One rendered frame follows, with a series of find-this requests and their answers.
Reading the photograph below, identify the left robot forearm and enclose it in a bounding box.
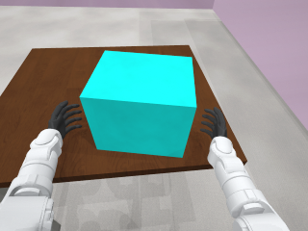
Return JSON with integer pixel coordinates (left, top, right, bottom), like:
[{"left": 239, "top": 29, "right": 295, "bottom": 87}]
[{"left": 0, "top": 128, "right": 63, "bottom": 211}]

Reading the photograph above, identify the robot right hand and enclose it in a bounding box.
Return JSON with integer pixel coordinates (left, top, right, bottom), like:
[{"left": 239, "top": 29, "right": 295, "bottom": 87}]
[{"left": 200, "top": 107, "right": 227, "bottom": 139}]

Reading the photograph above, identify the right robot forearm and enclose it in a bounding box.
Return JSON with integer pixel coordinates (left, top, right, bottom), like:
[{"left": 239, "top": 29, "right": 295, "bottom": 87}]
[{"left": 207, "top": 136, "right": 290, "bottom": 231}]

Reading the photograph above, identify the carton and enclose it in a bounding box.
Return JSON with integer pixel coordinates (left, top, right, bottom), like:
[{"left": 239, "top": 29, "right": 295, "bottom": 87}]
[{"left": 80, "top": 50, "right": 197, "bottom": 158}]

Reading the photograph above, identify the table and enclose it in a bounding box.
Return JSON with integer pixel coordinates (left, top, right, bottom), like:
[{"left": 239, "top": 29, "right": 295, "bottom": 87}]
[{"left": 0, "top": 45, "right": 247, "bottom": 231}]

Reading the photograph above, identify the robot left hand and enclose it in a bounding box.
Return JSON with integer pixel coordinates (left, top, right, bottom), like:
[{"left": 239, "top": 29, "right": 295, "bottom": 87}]
[{"left": 47, "top": 100, "right": 82, "bottom": 140}]

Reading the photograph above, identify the robot left upper arm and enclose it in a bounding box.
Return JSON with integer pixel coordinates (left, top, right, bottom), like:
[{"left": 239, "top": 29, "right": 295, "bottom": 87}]
[{"left": 0, "top": 196, "right": 54, "bottom": 231}]

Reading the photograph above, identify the robot right upper arm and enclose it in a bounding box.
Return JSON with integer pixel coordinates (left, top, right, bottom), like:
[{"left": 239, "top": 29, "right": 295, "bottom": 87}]
[{"left": 233, "top": 213, "right": 289, "bottom": 231}]

